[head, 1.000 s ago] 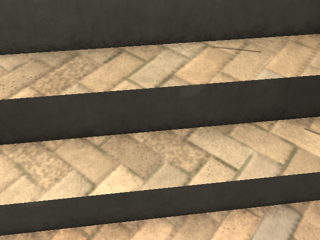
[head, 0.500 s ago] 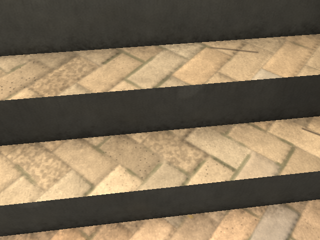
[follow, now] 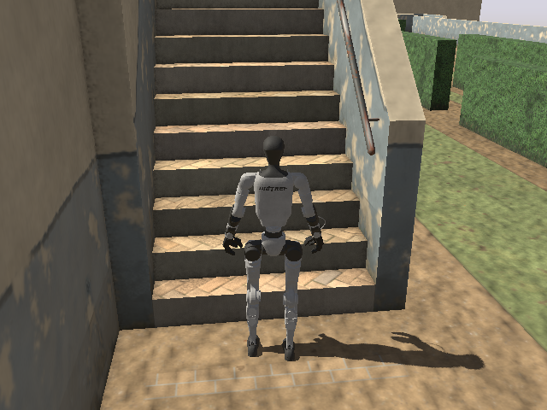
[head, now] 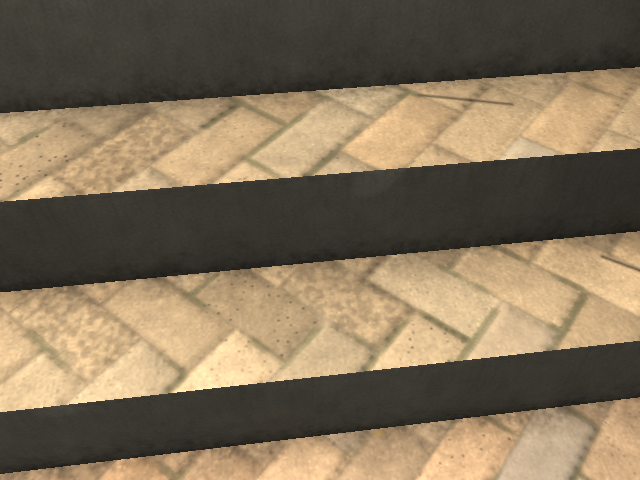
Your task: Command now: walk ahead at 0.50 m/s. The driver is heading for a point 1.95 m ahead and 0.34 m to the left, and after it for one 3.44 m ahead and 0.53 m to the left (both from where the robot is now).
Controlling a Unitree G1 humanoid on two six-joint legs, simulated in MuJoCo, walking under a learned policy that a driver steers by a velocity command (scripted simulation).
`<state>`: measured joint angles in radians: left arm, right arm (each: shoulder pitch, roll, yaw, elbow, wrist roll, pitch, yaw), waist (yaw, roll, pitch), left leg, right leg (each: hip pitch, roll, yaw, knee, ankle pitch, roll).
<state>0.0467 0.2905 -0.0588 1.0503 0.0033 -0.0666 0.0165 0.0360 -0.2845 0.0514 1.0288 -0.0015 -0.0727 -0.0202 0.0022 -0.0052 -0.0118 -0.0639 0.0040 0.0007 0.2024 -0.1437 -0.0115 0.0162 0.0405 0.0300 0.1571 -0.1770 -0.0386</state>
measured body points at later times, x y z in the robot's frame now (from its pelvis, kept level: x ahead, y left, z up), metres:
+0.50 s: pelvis +0.00 +0.00 +0.00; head +0.00 +0.00 +0.45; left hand +0.14 +0.26 -0.12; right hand +0.15 -0.26 -0.12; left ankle -0.02 +0.13 -0.75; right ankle -0.06 -0.10 -0.75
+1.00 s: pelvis +0.00 +0.00 +0.00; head +0.00 +0.00 +0.45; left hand +0.14 +0.26 -0.12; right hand +0.15 -0.27 -0.12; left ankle -0.02 +0.13 -0.75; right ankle -0.06 -0.10 -0.75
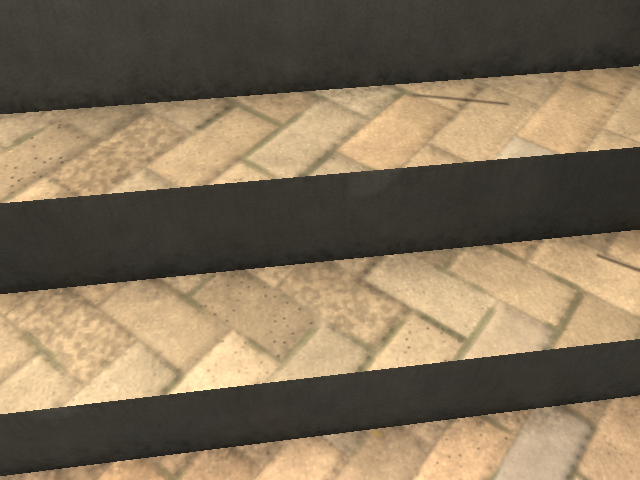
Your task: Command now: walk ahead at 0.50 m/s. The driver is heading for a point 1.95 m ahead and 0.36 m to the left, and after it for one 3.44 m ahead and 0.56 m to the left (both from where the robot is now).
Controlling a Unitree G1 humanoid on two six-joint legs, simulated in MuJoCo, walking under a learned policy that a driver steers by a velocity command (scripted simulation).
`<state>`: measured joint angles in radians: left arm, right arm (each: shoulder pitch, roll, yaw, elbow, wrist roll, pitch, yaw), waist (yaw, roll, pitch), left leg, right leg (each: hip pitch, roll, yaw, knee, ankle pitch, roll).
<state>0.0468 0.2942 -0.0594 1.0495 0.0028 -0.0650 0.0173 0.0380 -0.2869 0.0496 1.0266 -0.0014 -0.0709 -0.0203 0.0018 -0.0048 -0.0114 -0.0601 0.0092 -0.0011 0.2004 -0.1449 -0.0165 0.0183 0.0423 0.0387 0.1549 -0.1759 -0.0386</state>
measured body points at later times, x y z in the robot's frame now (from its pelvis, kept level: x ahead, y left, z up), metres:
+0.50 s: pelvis +0.00 +0.00 +0.00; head +0.00 +0.00 +0.45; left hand +0.14 +0.27 -0.12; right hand +0.15 -0.26 -0.12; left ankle -0.03 +0.13 -0.75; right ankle -0.06 -0.10 -0.75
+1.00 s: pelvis -0.01 +0.00 +0.00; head +0.00 +0.00 +0.45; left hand +0.07 +0.28 -0.14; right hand +0.08 -0.27 -0.14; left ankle -0.02 +0.13 -0.75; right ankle -0.06 -0.10 -0.75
